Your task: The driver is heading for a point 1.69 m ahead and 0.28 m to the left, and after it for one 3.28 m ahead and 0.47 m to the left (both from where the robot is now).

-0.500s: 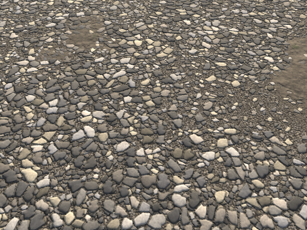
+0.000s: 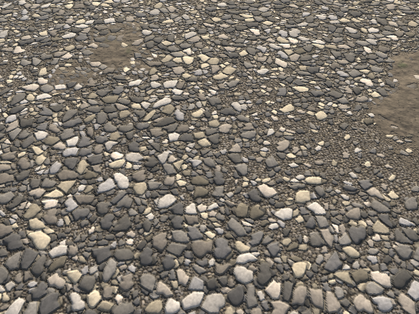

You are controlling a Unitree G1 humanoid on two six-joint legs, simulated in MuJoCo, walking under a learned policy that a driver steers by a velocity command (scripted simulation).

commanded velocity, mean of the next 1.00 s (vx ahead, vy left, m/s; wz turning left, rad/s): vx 0.13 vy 0.00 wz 0.00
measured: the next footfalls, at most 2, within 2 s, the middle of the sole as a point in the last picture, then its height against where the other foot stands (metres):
left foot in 1.24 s outside the picture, level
right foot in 1.80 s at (248, 254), level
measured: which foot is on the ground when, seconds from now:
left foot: down 0.00-0.82, up 0.84-1.00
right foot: down 0.00-1.00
